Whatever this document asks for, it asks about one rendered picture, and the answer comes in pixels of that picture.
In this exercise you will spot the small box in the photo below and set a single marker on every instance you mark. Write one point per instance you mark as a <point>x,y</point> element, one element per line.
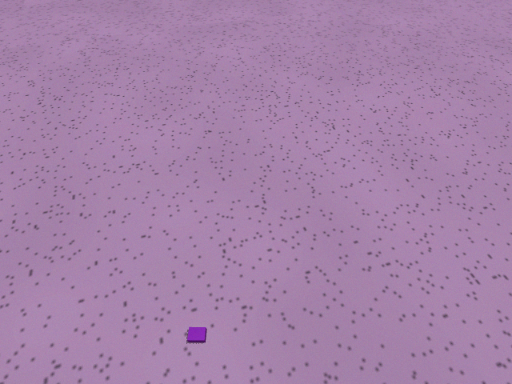
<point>197,334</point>

